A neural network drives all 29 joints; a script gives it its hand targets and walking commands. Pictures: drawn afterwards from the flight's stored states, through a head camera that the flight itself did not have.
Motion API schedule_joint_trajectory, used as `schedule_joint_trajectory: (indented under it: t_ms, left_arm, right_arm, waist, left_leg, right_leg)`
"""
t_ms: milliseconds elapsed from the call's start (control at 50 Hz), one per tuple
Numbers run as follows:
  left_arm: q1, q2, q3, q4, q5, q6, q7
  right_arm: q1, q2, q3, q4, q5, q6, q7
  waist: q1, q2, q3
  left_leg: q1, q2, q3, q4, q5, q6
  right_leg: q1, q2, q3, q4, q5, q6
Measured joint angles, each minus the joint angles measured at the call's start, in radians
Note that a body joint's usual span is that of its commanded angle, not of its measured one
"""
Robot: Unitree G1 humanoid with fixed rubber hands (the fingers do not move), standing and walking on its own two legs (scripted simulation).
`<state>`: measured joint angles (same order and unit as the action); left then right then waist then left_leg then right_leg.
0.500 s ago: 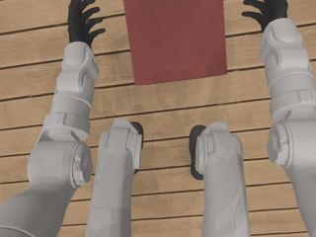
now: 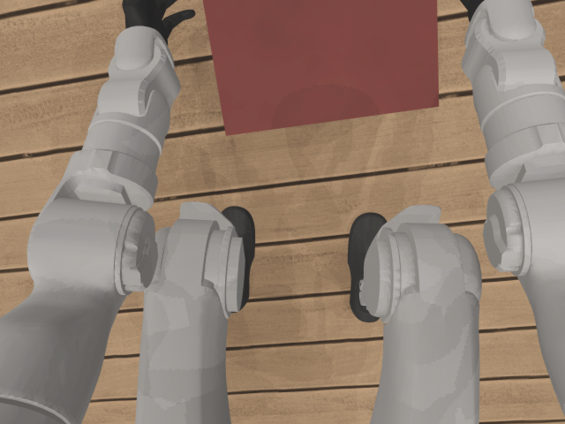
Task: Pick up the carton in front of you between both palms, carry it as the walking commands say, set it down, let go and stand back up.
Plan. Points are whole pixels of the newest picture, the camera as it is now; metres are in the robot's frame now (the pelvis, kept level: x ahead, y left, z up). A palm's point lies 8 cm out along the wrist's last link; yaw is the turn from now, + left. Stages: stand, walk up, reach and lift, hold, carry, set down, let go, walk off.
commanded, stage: reach and lift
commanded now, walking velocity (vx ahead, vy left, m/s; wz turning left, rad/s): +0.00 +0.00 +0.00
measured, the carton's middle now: (315, 40) +0.51 -0.03 -0.25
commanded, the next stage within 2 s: none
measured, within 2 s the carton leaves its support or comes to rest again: leaves its support in 0.58 s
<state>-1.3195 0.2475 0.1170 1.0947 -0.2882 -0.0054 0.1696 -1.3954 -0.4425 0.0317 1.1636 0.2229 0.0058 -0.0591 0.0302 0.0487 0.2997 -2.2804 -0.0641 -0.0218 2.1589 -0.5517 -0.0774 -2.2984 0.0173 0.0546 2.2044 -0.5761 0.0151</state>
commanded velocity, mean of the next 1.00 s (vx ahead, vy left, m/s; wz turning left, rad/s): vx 0.00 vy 0.00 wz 0.00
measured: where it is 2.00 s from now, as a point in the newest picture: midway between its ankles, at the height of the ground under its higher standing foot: (299, 280)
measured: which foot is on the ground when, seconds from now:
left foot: down 0.00-1.00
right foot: down 0.00-1.00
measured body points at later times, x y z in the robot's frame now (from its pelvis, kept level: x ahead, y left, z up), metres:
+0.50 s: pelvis -0.01 +0.00 +0.00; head +0.36 -0.04 +0.26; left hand +0.53 +0.13 -0.17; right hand +0.54 -0.18 -0.18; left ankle +0.12 +0.13 -0.34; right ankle +0.10 -0.12 -0.34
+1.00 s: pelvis -0.01 +0.01 +0.07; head +0.26 -0.04 +0.43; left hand +0.50 +0.12 -0.01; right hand +0.50 -0.18 -0.01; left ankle +0.12 +0.13 -0.34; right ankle +0.10 -0.12 -0.34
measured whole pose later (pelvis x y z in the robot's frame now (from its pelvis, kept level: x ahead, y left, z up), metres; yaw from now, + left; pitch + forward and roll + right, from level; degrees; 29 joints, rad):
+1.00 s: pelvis -0.01 +0.01 +0.07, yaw -3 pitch +41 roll +2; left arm -1.03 -0.03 0.52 0.72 0.11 0.28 0.13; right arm -1.14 -0.14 -0.30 0.90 -0.12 0.30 -0.04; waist 0.02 0.02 -0.08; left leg -2.12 -0.12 -0.07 1.94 -0.53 -0.09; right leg -2.14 0.11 0.08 1.95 -0.52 0.05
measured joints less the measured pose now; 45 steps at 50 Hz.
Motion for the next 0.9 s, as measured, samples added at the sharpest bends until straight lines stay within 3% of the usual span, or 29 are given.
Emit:
schedule_joint_trajectory:
  t_ms: [140,300,380,500,620,740,820,900]
  left_arm:
    - [0.015,-0.017,0.021,0.016,0.031,-0.011,0.001]
    - [-0.038,-0.037,-0.03,0.022,0.009,-0.016,0.006]
    - [-0.068,-0.056,0.016,0.047,0.036,-0.026,0.053]
    - [-0.074,-0.075,0.127,0.041,0.112,0.019,0.05]
    - [-0.013,-0.097,0.158,-0.051,0.134,0.085,0.048]
    - [0.143,-0.144,0.181,-0.25,0.132,0.133,0.058]
    - [0.24,-0.192,0.228,-0.359,0.186,0.187,0.026]
    - [0.272,-0.243,0.319,-0.374,0.287,0.237,-0.007]
  right_arm:
    - [0.006,0.023,-0.005,0.018,-0.011,-0.001,-0.001]
    - [-0.044,0.067,0.018,0.042,-0.01,-0.012,-0.016]
    - [-0.08,0.076,0.029,0.08,-0.016,-0.012,-0.036]
    - [-0.115,0.094,-0.019,0.11,-0.082,0.043,-0.034]
    - [-0.034,0.112,-0.037,0.013,-0.097,0.101,-0.043]
    - [0.1,0.153,-0.068,-0.171,-0.108,0.163,-0.056]
    - [0.19,0.2,-0.13,-0.27,-0.152,0.217,-0.03]
    - [0.233,0.255,-0.231,-0.277,-0.236,0.26,-0.009]
  waist:
    - [0.002,-0.01,-0.032]
    - [-0.003,-0.005,-0.008]
    - [-0.006,0.0,0.003]
    - [-0.012,0.006,0.003]
    - [-0.006,0.008,-0.045]
    - [-0.009,0.009,-0.133]
    - [-0.015,0.0,-0.223]
    - [-0.014,-0.013,-0.308]
  left_leg:
    - [-0.007,0.004,0.0,-0.014,0.005,0.0]
    - [-0.006,-0.007,-0.003,-0.039,0.029,-0.002]
    - [-0.001,-0.01,-0.007,-0.043,0.033,-0.001]
    - [0.001,-0.019,-0.01,-0.022,0.026,-0.005]
    - [-0.007,-0.031,-0.021,0.008,0.004,-0.015]
    - [0.006,-0.048,-0.04,0.003,-0.008,-0.031]
    - [0.04,-0.047,-0.044,-0.039,-0.008,-0.03]
    - [0.094,-0.044,-0.045,-0.113,0.0,-0.022]
  right_leg:
    - [-0.01,0.004,0.0,-0.016,0.01,-0.001]
    - [-0.004,-0.003,-0.001,-0.039,0.028,-0.001]
    - [0.002,0.001,-0.002,-0.047,0.033,0.002]
    - [0.005,0.006,0.0,-0.027,0.026,0.005]
    - [-0.003,0.016,-0.002,0.001,0.008,0.006]
    - [0.007,0.045,0.005,-0.014,0.01,0.025]
    - [0.037,0.064,0.012,-0.062,0.02,0.035]
    - [0.088,0.079,0.02,-0.14,0.036,0.039]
